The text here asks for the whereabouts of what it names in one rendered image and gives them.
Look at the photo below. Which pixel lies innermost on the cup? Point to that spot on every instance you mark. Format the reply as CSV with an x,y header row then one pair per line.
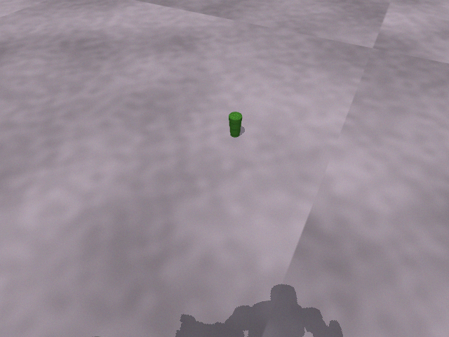
x,y
235,119

